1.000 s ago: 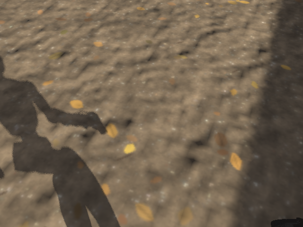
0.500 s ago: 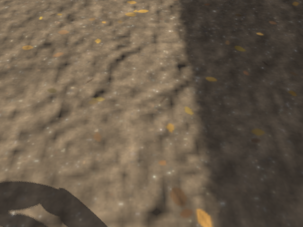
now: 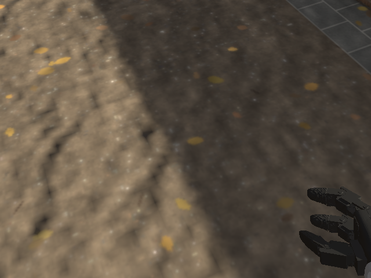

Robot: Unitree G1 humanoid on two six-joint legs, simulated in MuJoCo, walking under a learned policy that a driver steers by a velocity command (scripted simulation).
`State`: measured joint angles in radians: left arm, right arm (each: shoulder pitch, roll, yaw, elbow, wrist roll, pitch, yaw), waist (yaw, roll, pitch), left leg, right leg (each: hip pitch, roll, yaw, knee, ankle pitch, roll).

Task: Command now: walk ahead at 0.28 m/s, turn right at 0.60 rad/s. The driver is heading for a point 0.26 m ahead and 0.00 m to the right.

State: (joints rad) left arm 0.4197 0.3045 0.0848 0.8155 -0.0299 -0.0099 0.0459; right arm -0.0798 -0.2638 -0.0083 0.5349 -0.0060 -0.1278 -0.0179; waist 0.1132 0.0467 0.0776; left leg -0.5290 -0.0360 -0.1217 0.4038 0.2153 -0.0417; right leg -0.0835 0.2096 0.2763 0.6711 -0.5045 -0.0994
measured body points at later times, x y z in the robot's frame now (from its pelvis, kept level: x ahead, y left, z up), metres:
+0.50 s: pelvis +0.10 +0.03 +0.02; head +0.10 +0.02 +0.47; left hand +0.27 +0.26 -0.08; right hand +0.20 -0.23 -0.10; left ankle +0.19 +0.13 -0.71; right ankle +0.11 -0.08 -0.71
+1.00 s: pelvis +0.15 +0.03 +0.02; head +0.15 +0.02 +0.47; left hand +0.27 +0.27 -0.10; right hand +0.26 -0.23 -0.10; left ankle +0.19 +0.13 -0.71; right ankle +0.11 -0.08 -0.71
